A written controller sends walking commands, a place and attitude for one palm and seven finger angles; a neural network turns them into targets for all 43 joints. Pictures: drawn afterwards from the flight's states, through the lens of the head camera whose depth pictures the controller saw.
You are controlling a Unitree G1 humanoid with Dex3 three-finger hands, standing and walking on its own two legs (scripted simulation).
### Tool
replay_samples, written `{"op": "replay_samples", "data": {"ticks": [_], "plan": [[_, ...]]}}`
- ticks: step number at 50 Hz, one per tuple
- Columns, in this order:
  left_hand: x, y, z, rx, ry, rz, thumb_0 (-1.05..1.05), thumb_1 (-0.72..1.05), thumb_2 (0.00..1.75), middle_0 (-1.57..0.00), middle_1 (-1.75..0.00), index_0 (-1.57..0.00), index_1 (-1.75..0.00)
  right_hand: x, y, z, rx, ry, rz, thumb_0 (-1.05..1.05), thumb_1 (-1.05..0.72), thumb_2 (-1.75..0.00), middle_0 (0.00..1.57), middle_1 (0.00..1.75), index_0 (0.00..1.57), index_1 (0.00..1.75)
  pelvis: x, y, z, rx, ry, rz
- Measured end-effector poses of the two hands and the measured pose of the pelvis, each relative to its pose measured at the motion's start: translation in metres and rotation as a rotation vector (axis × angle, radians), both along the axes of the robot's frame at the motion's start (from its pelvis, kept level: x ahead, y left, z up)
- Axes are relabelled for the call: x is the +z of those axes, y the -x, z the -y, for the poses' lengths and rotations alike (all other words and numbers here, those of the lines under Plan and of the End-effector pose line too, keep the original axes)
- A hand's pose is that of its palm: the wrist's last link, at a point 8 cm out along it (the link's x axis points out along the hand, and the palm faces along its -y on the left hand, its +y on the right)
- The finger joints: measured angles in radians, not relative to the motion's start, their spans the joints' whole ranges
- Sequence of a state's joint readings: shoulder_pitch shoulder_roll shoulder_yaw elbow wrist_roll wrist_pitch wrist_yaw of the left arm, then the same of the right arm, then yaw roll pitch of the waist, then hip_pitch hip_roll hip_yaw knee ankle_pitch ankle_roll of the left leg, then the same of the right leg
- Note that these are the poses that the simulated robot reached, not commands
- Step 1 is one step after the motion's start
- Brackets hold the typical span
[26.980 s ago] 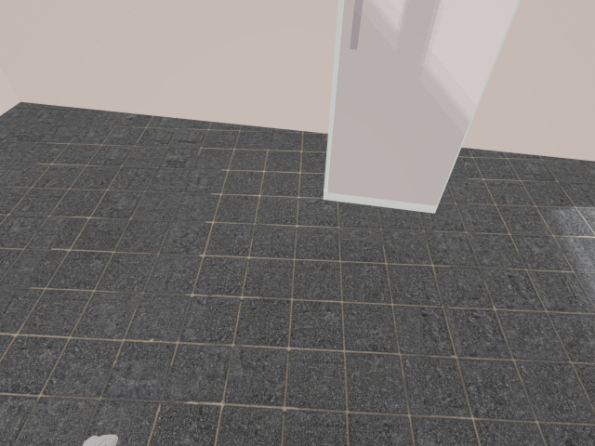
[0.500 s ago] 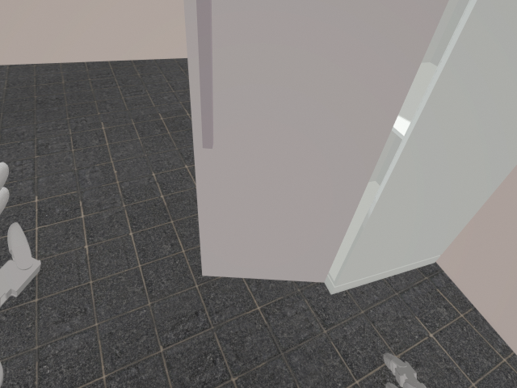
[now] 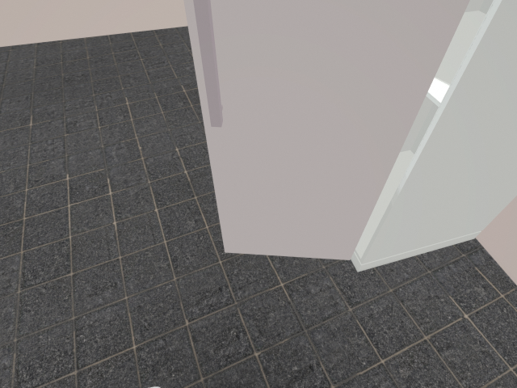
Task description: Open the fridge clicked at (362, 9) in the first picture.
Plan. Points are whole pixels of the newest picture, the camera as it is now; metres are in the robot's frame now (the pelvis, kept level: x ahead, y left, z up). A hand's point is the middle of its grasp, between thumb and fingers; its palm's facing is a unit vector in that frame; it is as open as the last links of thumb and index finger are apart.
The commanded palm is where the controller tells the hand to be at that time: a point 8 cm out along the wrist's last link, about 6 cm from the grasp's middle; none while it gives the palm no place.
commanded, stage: let the arm hang, fingers relaxed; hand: left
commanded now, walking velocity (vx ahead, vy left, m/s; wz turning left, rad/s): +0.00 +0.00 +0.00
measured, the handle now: (210, 43) +0.68 +0.10 +0.20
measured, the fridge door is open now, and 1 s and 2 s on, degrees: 70 70 70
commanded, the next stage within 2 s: look to check the result in 0.82 s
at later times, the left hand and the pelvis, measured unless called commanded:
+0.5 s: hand out of the picture +0.01 +0.19 -0.15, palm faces +0.01 -0.98 -0.19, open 7.3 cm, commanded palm none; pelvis +0.00 +0.02 +0.02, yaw +0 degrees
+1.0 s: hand out of the picture -0.01 +0.19 -0.16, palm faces +0.00 -0.98 -0.18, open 7.4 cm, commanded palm none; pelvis +0.00 +0.03 +0.02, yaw -1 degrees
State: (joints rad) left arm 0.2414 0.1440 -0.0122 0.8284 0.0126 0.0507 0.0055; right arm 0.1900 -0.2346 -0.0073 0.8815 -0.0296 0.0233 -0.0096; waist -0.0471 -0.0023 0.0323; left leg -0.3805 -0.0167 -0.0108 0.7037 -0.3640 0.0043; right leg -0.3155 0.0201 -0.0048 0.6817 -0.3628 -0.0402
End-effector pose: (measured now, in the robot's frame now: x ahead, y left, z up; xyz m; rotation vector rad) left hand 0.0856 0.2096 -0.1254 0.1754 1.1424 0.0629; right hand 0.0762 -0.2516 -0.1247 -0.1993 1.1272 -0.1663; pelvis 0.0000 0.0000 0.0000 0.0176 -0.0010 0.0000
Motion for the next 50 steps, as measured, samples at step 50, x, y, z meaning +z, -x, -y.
{"op": "replay_samples", "data": {"ticks": [50], "plan": [[-0.001, 0.095, -0.033, 0.087, -0.014, -0.29, 0.0, 0.91, 0.9, -0.2, -0.3, -0.2, -0.3, -0.001, 0.094, -0.065, -0.083, -0.077, -0.295, 0.0, -0.9, -0.9, 0.2, 0.3, 0.2, 0.3, 0.022, 0.002, -0.025, -0.019, 0.02, 0.015]]}}
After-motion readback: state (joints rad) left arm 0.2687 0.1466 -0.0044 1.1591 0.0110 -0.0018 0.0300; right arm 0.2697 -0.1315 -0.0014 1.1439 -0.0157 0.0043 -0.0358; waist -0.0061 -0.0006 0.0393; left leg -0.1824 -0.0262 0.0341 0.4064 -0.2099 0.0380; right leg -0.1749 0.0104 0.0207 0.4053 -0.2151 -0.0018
